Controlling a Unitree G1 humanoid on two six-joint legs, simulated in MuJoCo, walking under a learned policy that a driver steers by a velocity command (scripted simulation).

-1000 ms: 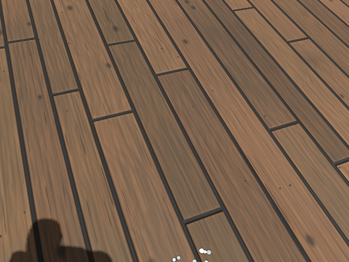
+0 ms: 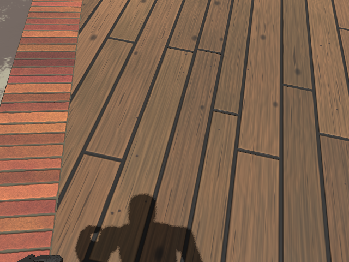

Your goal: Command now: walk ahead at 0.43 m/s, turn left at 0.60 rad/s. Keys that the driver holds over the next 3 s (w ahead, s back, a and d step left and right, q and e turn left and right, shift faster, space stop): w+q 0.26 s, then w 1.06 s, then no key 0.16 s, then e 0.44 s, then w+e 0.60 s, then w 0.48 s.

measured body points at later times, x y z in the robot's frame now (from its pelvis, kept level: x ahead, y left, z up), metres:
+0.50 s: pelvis +0.28 -0.01 +0.00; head +0.31 +0.00 +0.45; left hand +0.23 +0.27 -0.13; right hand +0.53 -0.21 -0.09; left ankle +0.35 +0.17 -0.69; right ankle +0.26 -0.13 -0.75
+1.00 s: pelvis +0.54 +0.11 +0.00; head +0.56 +0.13 +0.45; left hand +0.65 +0.41 -0.10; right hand +0.65 -0.15 -0.11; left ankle +0.47 +0.19 -0.75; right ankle +0.74 -0.01 -0.69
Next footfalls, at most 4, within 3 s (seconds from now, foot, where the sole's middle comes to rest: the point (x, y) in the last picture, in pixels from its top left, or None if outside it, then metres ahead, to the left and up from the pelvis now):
0.20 right None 0.30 -0.13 -0.79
0.68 left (105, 254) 0.51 0.20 -0.79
1.18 right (148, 173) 0.86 0.05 -0.79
1.66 left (94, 144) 1.01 0.30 -0.79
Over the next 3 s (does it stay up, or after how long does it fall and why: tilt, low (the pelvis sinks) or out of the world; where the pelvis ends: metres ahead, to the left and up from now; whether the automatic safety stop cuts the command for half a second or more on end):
stays up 1.35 0.01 -0.03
